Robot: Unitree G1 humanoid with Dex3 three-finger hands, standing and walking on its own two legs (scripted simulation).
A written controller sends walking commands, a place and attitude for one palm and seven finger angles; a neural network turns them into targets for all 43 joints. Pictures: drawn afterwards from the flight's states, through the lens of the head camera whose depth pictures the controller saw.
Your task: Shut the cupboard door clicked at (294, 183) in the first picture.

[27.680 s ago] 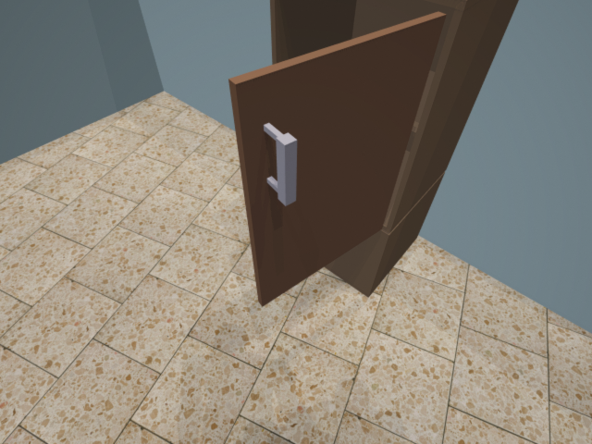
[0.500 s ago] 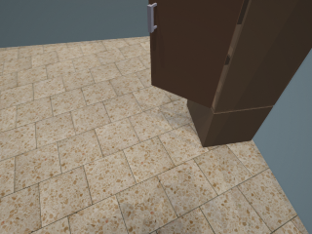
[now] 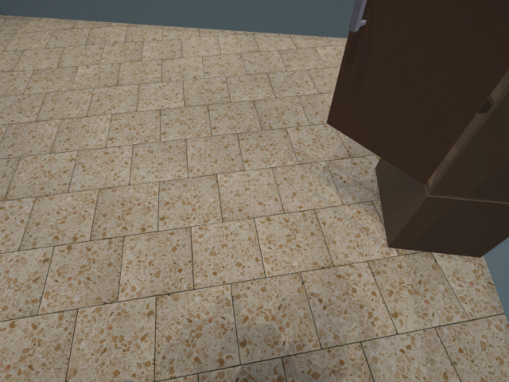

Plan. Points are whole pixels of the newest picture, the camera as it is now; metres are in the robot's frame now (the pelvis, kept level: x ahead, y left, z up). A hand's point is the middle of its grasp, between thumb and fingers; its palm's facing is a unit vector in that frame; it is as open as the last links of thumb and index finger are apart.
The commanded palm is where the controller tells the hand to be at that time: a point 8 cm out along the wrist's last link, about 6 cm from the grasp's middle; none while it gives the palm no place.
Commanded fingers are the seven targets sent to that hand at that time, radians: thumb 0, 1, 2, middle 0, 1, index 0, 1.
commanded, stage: walk to a spot facing it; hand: left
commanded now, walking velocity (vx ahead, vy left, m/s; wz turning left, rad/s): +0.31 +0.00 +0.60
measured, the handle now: (363, 5) +1.01 -0.28 +0.11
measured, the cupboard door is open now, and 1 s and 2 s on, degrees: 49 49 49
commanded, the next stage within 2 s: turn to face it in 0.84 s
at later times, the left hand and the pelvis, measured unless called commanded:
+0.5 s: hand out of the picture -0.02 +0.22 -0.19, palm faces +0.40 -0.89 -0.20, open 7.4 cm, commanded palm none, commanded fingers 0.00 0.90 0.90 -0.20 -0.30 -0.20 -0.30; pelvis +0.10 +0.05 -0.02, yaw +21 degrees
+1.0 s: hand (119, 327) +0.24 +0.27 -0.16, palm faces +0.47 -0.86 -0.18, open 7.3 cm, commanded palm none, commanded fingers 0.00 0.90 0.90 -0.20 -0.30 -0.20 -0.30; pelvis +0.30 +0.12 +0.00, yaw +26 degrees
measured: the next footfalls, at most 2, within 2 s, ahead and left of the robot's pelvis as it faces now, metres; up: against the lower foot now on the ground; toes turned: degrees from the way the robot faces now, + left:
right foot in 0.08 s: +0.05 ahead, -0.14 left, +0.00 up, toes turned +2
left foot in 0.46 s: +0.15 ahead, +0.20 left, +0.00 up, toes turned +28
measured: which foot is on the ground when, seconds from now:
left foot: down 0.00-0.08, up 0.10-0.44, down 0.46-0.78, up 0.80-1.00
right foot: up 0.00-0.06, down 0.08-0.46, up 0.48-0.76, down 0.78-1.00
